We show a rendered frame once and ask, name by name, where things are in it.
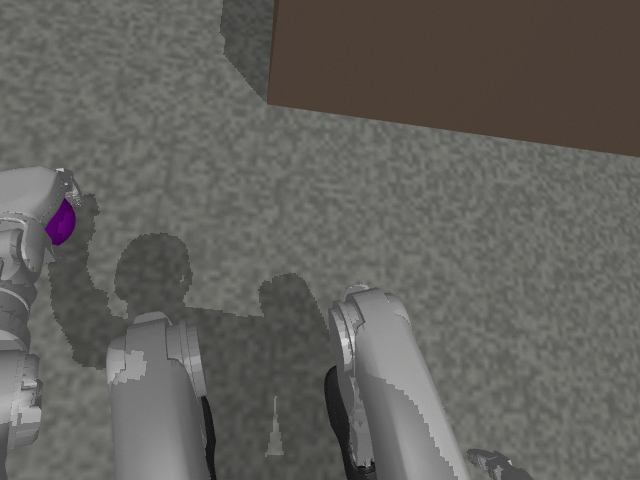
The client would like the right robot hand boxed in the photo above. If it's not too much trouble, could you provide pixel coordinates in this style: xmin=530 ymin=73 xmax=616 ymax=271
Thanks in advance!
xmin=467 ymin=449 xmax=534 ymax=480

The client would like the left robot hand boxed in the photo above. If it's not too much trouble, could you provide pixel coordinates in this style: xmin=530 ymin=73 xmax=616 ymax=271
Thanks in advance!
xmin=0 ymin=166 xmax=84 ymax=264

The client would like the ball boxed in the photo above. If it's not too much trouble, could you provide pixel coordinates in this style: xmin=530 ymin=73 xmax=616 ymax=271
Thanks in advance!
xmin=45 ymin=198 xmax=76 ymax=246

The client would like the left robot arm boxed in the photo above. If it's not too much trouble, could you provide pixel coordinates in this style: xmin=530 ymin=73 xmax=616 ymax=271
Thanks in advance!
xmin=0 ymin=213 xmax=47 ymax=480

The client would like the left robot foot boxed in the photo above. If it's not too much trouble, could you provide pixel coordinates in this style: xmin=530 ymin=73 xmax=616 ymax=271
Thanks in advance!
xmin=201 ymin=396 xmax=217 ymax=480

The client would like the right robot foot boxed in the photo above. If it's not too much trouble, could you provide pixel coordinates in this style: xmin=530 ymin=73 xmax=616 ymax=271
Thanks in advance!
xmin=324 ymin=366 xmax=377 ymax=480

